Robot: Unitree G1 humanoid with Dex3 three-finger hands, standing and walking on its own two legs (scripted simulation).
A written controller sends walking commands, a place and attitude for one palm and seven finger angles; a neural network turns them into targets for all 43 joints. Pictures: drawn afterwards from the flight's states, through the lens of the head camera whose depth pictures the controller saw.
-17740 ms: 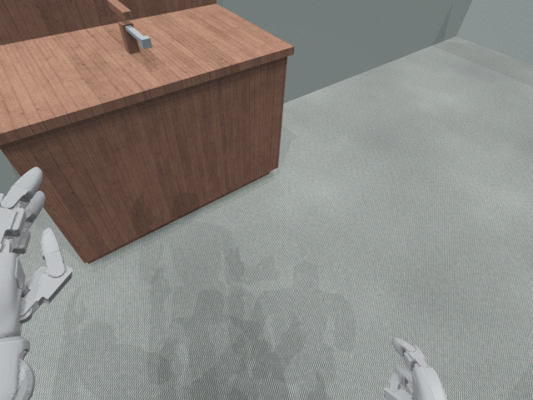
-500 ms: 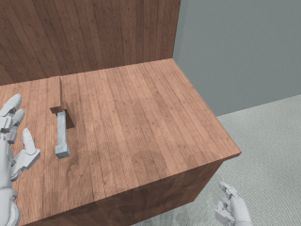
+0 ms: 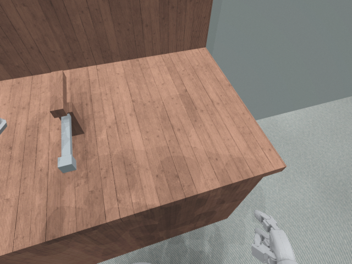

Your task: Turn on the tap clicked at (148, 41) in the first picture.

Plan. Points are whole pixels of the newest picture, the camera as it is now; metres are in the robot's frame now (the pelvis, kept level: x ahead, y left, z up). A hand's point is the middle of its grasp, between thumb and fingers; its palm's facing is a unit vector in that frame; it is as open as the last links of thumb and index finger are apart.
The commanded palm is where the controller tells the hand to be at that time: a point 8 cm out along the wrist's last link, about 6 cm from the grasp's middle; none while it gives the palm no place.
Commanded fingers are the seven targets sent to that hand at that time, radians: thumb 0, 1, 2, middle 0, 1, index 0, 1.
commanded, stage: look again from close up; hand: left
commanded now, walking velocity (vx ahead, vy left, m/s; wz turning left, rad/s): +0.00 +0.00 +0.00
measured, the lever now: (67, 163) +0.28 +0.28 +0.05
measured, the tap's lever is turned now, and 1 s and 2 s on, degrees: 0 0 0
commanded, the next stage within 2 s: shuffle to correct the standing spot in 0.16 s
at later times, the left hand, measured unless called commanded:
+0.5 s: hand (40, 163) +0.22 +0.24 +0.17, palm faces +0.35 -0.84 -0.41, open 7.4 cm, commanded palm +0.16 +0.27 +0.18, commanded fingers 0.00 0.90 0.90 -0.20 -0.30 -0.20 -0.30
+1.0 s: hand (52, 223) +0.14 +0.19 +0.17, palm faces +0.37 -0.82 -0.43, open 7.4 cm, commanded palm +0.08 +0.22 +0.18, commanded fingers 0.00 0.90 0.90 -0.20 -0.30 -0.20 -0.30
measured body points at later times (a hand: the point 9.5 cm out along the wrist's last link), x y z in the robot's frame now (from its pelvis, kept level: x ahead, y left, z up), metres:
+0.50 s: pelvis -0.01 +0.00 +0.00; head +0.04 +0.01 +0.45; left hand +0.20 +0.29 +0.20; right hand +0.19 -0.22 -0.07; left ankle +0.01 +0.09 -0.74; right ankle +0.04 -0.10 -0.74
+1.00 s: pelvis -0.07 -0.06 +0.00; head -0.02 -0.04 +0.45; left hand +0.12 +0.23 +0.19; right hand +0.11 -0.29 -0.07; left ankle -0.14 +0.06 -0.67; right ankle +0.04 -0.10 -0.74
